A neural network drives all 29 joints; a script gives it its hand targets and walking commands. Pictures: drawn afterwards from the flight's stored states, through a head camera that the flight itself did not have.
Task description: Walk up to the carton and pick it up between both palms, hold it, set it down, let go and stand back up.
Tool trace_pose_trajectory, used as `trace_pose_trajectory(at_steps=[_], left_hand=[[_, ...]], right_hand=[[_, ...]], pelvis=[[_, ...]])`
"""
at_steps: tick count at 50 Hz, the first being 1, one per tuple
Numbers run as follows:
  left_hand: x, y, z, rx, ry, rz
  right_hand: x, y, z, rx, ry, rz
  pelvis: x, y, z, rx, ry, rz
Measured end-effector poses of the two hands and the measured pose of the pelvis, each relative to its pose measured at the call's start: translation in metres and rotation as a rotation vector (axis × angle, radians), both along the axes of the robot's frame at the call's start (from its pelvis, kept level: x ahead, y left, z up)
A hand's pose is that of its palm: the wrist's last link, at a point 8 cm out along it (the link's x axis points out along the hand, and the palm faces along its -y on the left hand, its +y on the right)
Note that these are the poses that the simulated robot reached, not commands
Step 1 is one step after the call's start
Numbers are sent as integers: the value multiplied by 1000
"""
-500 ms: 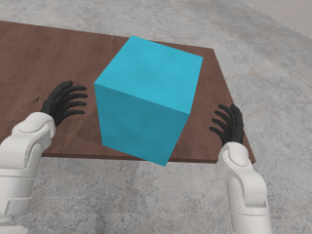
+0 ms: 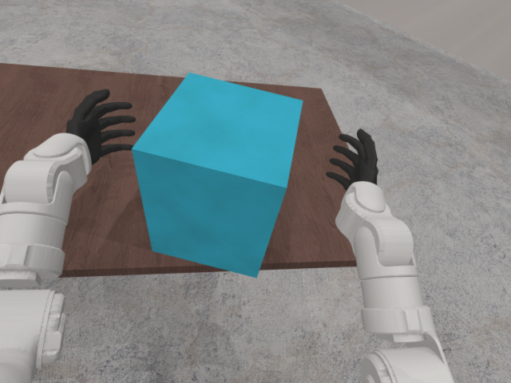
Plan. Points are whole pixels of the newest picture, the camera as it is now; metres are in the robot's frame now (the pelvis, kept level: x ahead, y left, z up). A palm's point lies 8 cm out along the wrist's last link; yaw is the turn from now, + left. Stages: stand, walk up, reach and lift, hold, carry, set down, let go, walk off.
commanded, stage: reach and lift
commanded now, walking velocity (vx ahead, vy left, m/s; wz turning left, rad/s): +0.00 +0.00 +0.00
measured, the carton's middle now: (224, 179) +0.44 +0.02 +0.07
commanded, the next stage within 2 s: none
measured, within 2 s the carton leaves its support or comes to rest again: neither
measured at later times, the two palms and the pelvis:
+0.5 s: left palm (106, 118) +0.46 +0.20 +0.17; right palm (360, 169) +0.37 -0.18 +0.16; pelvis +0.00 +0.00 +0.00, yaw +0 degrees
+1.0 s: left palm (118, 147) +0.48 +0.19 +0.10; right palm (345, 184) +0.39 -0.19 +0.11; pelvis +0.00 +0.00 +0.00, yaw -1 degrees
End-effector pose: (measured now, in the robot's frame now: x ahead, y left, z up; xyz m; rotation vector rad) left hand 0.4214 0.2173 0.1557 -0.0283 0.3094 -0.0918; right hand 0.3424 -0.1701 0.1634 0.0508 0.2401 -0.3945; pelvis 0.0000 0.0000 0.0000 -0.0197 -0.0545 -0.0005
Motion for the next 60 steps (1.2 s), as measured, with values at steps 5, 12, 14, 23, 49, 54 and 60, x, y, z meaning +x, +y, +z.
trace_pose_trajectory(at_steps=[5, 12, 14, 23, 49, 54, 60], left_hand=[[13, -4, 8, -18, -4, 9], [28, -12, 16, -26, -3, 16], [31, -14, 18, -22, -4, 15], [42, -22, 15, -8, -7, 6], [58, -22, -56, 40, 0, -11], [59, -28, -71, 36, 4, -27], [61, -37, -79, 20, -4, -45]], right_hand=[[9, -2, 5, 2, 1, -8], [21, -4, 9, 9, 1, -12], [24, -5, 10, 12, 0, -16], [30, -10, 5, 19, -3, -32], [50, -16, -53, 29, 7, -50], [54, -15, -61, 29, 0, -51], [57, -14, -66, 25, -6, -52]], pelvis=[[0, 0, 0, 0, 1, 0], [1, 0, 0, -1, 5, -1], [1, 0, 0, -2, 11, -1], [3, -1, 0, -3, 24, -3], [3, 1, -2, -11, 190, -11], [3, 3, -3, -14, 225, -13], [4, 4, -4, -17, 256, -15]])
